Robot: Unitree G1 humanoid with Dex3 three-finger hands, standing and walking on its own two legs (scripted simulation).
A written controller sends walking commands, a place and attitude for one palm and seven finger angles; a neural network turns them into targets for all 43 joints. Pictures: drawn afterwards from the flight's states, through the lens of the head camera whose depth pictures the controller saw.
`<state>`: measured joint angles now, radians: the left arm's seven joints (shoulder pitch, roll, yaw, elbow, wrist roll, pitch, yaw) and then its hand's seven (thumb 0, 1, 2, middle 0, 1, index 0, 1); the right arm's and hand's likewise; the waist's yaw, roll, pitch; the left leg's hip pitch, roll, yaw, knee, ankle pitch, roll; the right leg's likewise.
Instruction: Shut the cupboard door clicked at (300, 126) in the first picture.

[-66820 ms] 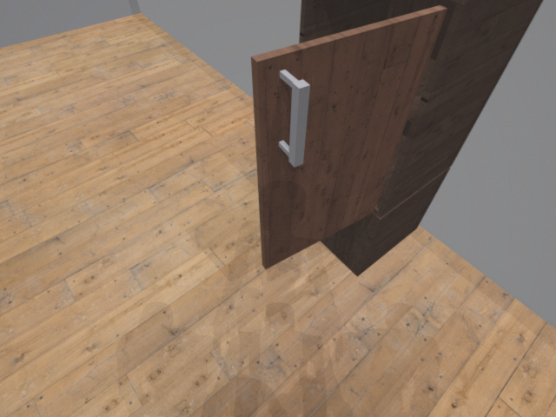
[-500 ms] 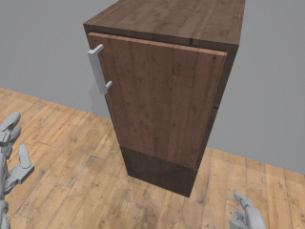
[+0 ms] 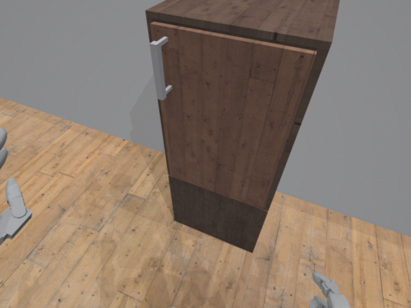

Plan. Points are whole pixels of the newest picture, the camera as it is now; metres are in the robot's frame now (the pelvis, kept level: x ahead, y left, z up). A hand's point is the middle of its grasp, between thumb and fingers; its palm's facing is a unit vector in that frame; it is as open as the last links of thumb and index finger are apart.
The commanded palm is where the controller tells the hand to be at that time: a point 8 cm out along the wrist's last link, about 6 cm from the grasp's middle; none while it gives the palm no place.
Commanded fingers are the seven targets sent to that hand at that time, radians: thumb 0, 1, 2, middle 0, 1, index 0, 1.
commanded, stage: step back with the hand held close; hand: left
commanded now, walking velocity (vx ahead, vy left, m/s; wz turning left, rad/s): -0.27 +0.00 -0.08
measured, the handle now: (162, 69) +0.64 +0.16 +0.16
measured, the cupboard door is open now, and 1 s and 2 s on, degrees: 0 0 0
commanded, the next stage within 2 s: stop stepping back and stand still in 0.30 s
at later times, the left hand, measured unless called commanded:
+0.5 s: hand out of the picture +0.05 +0.26 +0.19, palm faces +0.45 -0.80 -0.40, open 7.5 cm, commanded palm +0.02 +0.31 +0.19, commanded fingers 0.00 0.90 0.90 -0.20 -0.30 -0.20 -0.30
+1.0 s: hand out of the picture +0.05 +0.28 +0.19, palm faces +0.39 -0.81 -0.44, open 7.4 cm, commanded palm +0.00 +0.32 +0.19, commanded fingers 0.00 0.90 0.90 -0.20 -0.30 -0.20 -0.30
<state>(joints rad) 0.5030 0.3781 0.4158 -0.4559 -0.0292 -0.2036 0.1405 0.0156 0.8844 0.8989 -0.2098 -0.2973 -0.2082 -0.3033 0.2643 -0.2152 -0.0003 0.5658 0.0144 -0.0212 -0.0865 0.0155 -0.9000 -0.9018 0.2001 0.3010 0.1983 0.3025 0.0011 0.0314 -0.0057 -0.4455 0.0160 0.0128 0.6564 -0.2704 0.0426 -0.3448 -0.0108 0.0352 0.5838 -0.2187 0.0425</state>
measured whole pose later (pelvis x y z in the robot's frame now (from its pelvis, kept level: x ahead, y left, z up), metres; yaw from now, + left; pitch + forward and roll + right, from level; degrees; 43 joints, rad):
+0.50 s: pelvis -0.13 +0.01 +0.00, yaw -1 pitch +0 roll -1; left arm 0.53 0.41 0.40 -0.54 -0.06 -0.25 0.13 0.01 0.88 0.90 -0.21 -0.30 -0.21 -0.30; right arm 0.21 -0.19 -0.01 0.68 0.01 -0.08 -0.04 0.02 -0.90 -0.90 0.20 0.30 0.20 0.30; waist 0.07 -0.02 -0.03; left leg -0.67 0.00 0.03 1.05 -0.34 -0.04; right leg -0.25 0.03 -0.01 0.61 -0.36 -0.02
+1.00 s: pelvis -0.16 +0.03 +0.01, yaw -4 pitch +1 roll +0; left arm 0.56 0.42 0.43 -0.48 -0.03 -0.22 0.16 0.01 0.88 0.90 -0.21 -0.30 -0.21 -0.30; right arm 0.30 -0.20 -0.01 0.68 -0.01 -0.06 -0.06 0.02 -0.90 -0.90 0.20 0.30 0.20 0.30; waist -0.01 -0.03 -0.05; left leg -0.39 0.00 0.01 0.85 -0.44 0.01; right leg -0.25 0.05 -0.02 0.50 -0.26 -0.07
